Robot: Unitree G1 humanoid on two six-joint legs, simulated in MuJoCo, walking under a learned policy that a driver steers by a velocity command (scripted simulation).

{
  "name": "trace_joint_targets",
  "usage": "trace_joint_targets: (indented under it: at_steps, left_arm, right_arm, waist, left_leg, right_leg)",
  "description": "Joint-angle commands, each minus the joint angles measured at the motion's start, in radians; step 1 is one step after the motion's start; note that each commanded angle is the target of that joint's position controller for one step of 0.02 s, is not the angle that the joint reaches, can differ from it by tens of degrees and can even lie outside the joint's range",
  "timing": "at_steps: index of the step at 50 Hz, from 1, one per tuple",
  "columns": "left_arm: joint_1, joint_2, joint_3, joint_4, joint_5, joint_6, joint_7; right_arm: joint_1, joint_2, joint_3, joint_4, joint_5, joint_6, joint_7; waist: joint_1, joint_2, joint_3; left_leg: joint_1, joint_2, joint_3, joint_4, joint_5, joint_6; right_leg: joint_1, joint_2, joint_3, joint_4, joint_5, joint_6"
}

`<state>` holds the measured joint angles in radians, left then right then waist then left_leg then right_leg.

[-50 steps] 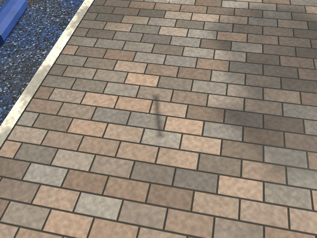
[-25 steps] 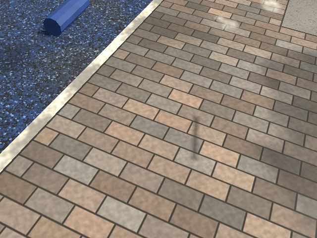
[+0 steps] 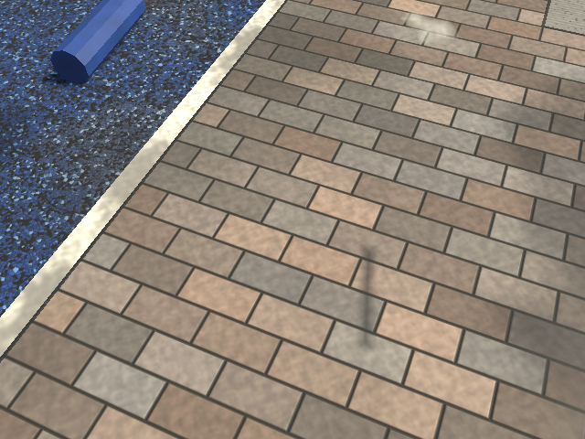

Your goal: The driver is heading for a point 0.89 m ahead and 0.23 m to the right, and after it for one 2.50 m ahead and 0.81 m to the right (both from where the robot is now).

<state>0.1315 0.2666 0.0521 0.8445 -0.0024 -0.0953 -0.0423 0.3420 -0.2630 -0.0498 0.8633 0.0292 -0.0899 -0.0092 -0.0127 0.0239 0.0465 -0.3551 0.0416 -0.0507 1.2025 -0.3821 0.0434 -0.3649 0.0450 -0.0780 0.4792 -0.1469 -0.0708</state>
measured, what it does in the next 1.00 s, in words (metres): walks ahead, turning right: left foot, then right foot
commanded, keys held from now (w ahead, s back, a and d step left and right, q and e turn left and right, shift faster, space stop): w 0.20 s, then w+e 0.80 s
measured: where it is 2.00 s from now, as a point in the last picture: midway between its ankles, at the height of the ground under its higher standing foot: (379, 280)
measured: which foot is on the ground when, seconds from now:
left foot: up 0.00-0.38, down 0.40-0.92, up 0.94-1.00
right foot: down 0.00-0.42, up 0.44-0.92, down 0.94-1.00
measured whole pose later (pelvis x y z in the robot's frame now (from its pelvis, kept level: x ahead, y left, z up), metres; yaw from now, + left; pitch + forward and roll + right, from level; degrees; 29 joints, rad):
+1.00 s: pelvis +0.53 -0.05 -0.02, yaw -24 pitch +1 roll +1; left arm 0.11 0.29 0.08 0.71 -0.02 -0.04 -0.04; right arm 0.26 -0.29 -0.07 0.86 0.02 -0.08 -0.01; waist -0.02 0.00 0.07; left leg -0.19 0.08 0.08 1.07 -0.52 -0.03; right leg -0.49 0.03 -0.05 0.66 -0.20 -0.11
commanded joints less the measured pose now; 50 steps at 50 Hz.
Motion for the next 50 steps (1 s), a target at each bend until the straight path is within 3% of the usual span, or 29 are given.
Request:
trace_joint_targets:
  at_steps: [1, 3, 5, 10, 14, 17, 18, 19, 20, 21, 22, 23, 24, 25, 27, 29, 31, 35, 39, 42, 44, 45, 46, 47, 48, 49, 50]
  left_arm:
    - [0.036, 0.095, 0.021, -0.031, 0.013, -0.017, 0.002]
    - [0.044, 0.104, 0.023, -0.014, 0.003, -0.027, 0.004]
    - [0.069, 0.124, 0.027, -0.001, 0.002, -0.029, 0.014]
    - [0.148, 0.156, 0.03, 0.02, -0.009, -0.013, 0.033]
    - [0.246, 0.17, 0.033, 0.053, -0.024, 0.009, 0.037]
    - [0.241, 0.188, 0.043, 0.053, -0.026, 0.026, 0.047]
    - [0.224, 0.195, 0.045, 0.049, -0.025, 0.031, 0.048]
    - [0.208, 0.184, 0.04, 0.044, -0.021, 0.034, 0.048]
    - [0.204, 0.133, 0.021, 0.026, -0.006, 0.033, 0.047]
    - [0.322, 0.018, -0.01, 0.003, 0.001, 0.017, 0.042]
    - [0.334, 0.041, -0.01, 0.006, -0.03, 0.001, 0.038]
    - [0.244, 0.146, 0.02, -0.008, -0.057, 0.0, 0.04]
    - [0.174, 0.153, 0.024, -0.029, -0.053, 0.004, 0.044]
    - [0.153, 0.14, 0.027, -0.032, -0.038, 0.012, 0.047]
    - [0.186, 0.106, 0.034, -0.027, -0.033, 0.039, 0.044]
    - [0.181, 0.071, 0.032, -0.039, -0.034, 0.062, 0.043]
    - [0.146, 0.064, 0.033, -0.062, -0.026, 0.072, 0.044]
    - [0.045, 0.049, 0.027, -0.102, -0.02, 0.064, 0.022]
    - [-0.094, 0.037, 0.016, -0.16, -0.017, 0.059, -0.003]
    - [-0.138, 0.052, 0.02, -0.2, -0.019, 0.061, -0.017]
    - [-0.094, 0.082, 0.036, -0.209, -0.019, 0.066, -0.019]
    - [-0.008, 0.112, 0.054, -0.193, -0.022, 0.069, -0.017]
    - [0.149, 0.16, 0.084, -0.153, -0.026, 0.07, -0.009]
    - [0.314, 0.252, 0.123, -0.111, -0.026, 0.08, 0.012]
    - [0.27, 0.361, 0.132, -0.121, -0.031, 0.07, 0.018]
    - [0.299, 0.287, 0.107, -0.156, -0.019, 0.051, 0.009]
    - [0.27, 0.223, 0.089, -0.144, -0.013, 0.036, 0.005]
  right_arm:
    - [0.022, -0.093, -0.031, -0.069, -0.006, -0.006, -0.005]
    - [0.012, -0.071, -0.028, -0.075, -0.011, 0.014, -0.009]
    - [-0.063, -0.078, -0.028, -0.104, -0.024, 0.019, -0.012]
    - [-0.246, -0.045, -0.011, -0.149, -0.023, -0.001, 0.005]
    - [-0.377, -0.054, -0.007, -0.199, -0.012, -0.015, 0.028]
    - [-0.355, -0.098, -0.02, -0.206, -0.011, -0.028, 0.042]
    - [-0.304, -0.116, -0.028, -0.195, -0.011, -0.032, 0.041]
    - [-0.185, -0.15, -0.048, -0.163, -0.013, -0.035, 0.035]
    - [-0.011, -0.207, -0.07, -0.128, -0.027, -0.036, 0.024]
    - [0.102, -0.309, -0.094, -0.113, -0.047, -0.027, 0.017]
    - [0.133, -0.25, -0.079, -0.104, -0.045, -0.022, 0.022]
    - [0.064, -0.175, -0.057, -0.113, -0.038, -0.022, 0.019]
    - [-0.013, -0.137, -0.043, -0.123, -0.033, -0.022, 0.017]
    - [-0.078, -0.104, -0.032, -0.122, -0.034, -0.023, 0.019]
    - [-0.143, -0.079, -0.029, -0.114, -0.042, -0.033, 0.022]
    - [-0.155, -0.092, -0.036, -0.101, -0.042, -0.043, 0.019]
    - [-0.142, -0.11, -0.044, -0.084, -0.045, -0.046, 0.012]
    - [-0.12, -0.142, -0.055, -0.065, -0.044, -0.033, -0.003]
    - [-0.064, -0.175, -0.067, -0.043, -0.028, -0.013, -0.01]
    - [-0.044, -0.196, -0.077, -0.029, -0.011, 0.009, -0.009]
    - [-0.064, -0.226, -0.085, -0.035, -0.002, 0.022, -0.012]
    - [-0.077, -0.237, -0.087, -0.039, 0.003, 0.031, -0.013]
    - [-0.095, -0.231, -0.083, -0.044, 0.009, 0.038, -0.013]
    - [-0.081, -0.192, -0.067, -0.06, -0.014, 0.031, -0.016]
    - [-0.003, -0.037, -0.021, -0.12, -0.051, 0.003, -0.006]
    - [-0.096, -0.11, -0.025, -0.136, -0.011, -0.04, 0.006]
    - [-0.185, -0.154, -0.036, -0.163, 0.025, -0.059, 0.014]
  waist:
    - [0.0, -0.085, -0.091]
    - [-0.016, -0.089, -0.05]
    - [-0.005, -0.076, -0.012]
    - [0.058, -0.061, 0.011]
    - [0.102, -0.063, 0.037]
    - [0.059, -0.095, 0.012]
    - [0.025, -0.11, -0.015]
    - [-0.042, -0.101, -0.087]
    - [-0.116, -0.067, -0.235]
    - [-0.09, 0.165, -0.41]
    - [-0.099, 0.28, -0.491]
    - [-0.103, 0.164, -0.321]
    - [-0.082, 0.105, -0.212]
    - [-0.049, 0.068, -0.136]
    - [0.006, 0.103, -0.076]
    - [0.025, 0.08, -0.047]
    - [0.026, 0.052, -0.025]
    - [-0.002, 0.032, 0.001]
    - [-0.054, 0.012, 0.044]
    - [-0.054, 0.024, 0.055]
    - [-0.009, 0.056, 0.002]
    - [0.044, 0.067, -0.053]
    - [0.133, 0.049, -0.133]
    - [0.196, -0.046, -0.223]
    - [0.057, -0.307, -0.285]
    - [0.128, -0.188, -0.405]
    - [0.137, -0.133, -0.269]
  left_leg:
    - [-0.212, 0.111, -0.046, 0.007, 0.101, 0.006]
    - [-0.226, 0.126, -0.03, -0.057, 0.123, -0.013]
    - [-0.295, 0.135, -0.019, -0.148, 0.21, -0.04]
    - [-0.281, 0.09, 0.037, -0.501, 0.48, -0.052]
    - [-0.283, 0.047, 0.035, -0.646, 0.464, -0.052]
    - [-0.211, 0.024, 0.015, -0.71, 0.371, -0.027]
    - [-0.13, 0.006, 0.028, -0.723, 0.334, -0.015]
    - [0.042, -0.017, 0.052, -0.751, 0.322, 0.011]
    - [0.331, 0.07, -0.016, -0.697, 0.338, 0.06]
    - [0.741, 0.336, -0.388, -0.696, 0.251, 0.187]
    - [0.781, 0.41, -0.689, -0.868, 0.072, 0.241]
    - [0.657, 0.369, -0.553, -0.895, -0.001, 0.187]
    - [0.512, 0.335, -0.409, -0.913, 0.048, 0.153]
    - [0.378, 0.296, -0.304, -0.95, 0.127, 0.141]
    - [0.229, 0.24, -0.152, -1.018, 0.214, 0.121]
    - [0.186, 0.235, -0.057, -1.057, 0.305, 0.131]
    - [0.195, 0.237, 0.013, -1.072, 0.372, 0.141]
    - [0.239, 0.215, 0.142, -1.083, 0.409, 0.125]
    - [0.327, 0.242, 0.209, -1.069, 0.418, 0.115]
    - [0.427, 0.27, 0.238, -1.004, 0.524, 0.095]
    - [0.456, 0.27, 0.267, -0.878, 0.846, 0.074]
    - [0.45, 0.257, 0.284, -0.745, 0.999, 0.061]
    - [0.382, 0.218, 0.313, -0.536, 1.025, 0.03]
    - [0.135, 0.175, 0.315, -0.227, 0.736, -0.023]
    - [-0.313, -0.036, 0.209, 0.112, -0.187, -0.085]
    - [-0.423, -0.057, -0.028, 0.218, -0.229, -0.067]
    - [-0.51, -0.012, -0.033, 0.202, -0.129, -0.042]
  right_leg:
    - [0.214, -0.276, 0.353, -0.311, 0.027, -0.183]
    - [0.15, -0.266, 0.286, -0.358, 0.06, -0.194]
    - [0.146, -0.259, 0.242, -0.384, 0.107, -0.197]
    - [0.194, -0.205, 0.128, -0.379, 0.173, -0.142]
    - [0.302, -0.249, 0.184, -0.314, 0.15, -0.142]
    - [0.372, -0.293, 0.242, -0.231, 0.191, -0.115]
    - [0.372, -0.29, 0.247, -0.176, 0.267, -0.103]
    - [0.346, -0.244, 0.217, -0.039, 0.383, -0.078]
    - [0.211, -0.183, 0.177, 0.206, 0.302, -0.042]
    - [-0.163, -0.036, 0.097, 0.591, -0.089, 0.031]
    - [-0.323, -0.002, 0.201, 0.77, -0.444, 0.038]
    - [-0.401, -0.062, 0.224, 0.845, -0.383, 0.028]
    - [-0.405, -0.111, 0.191, 0.831, -0.293, 0.024]
    - [-0.366, -0.144, 0.185, 0.785, -0.223, 0.029]
    - [-0.262, -0.185, 0.189, 0.716, -0.145, 0.036]
    - [-0.264, -0.19, 0.18, 0.691, -0.101, 0.046]
    - [-0.312, -0.194, 0.19, 0.63, -0.032, 0.058]
    - [-0.323, -0.182, 0.151, 0.399, 0.153, 0.063]
    - [-0.331, -0.166, 0.08, 0.242, 0.174, 0.044]
    - [-0.334, -0.144, 0.04, 0.185, 0.071, 0.009]
    - [-0.223, -0.084, -0.018, 0.176, -0.033, -0.03]
    - [-0.105, -0.038, -0.048, 0.168, -0.07, -0.056]
    - [0.117, 0.015, -0.063, 0.097, -0.013, -0.092]
    - [0.428, -0.064, 0.111, 0.071, 0.005, -0.147]
    - [0.708, -0.309, 0.688, -0.039, -0.156, -0.324]
    - [0.762, -0.382, 0.922, -0.191, -0.265, -0.363]
    - [0.689, -0.363, 0.785, -0.208, -0.184, -0.311]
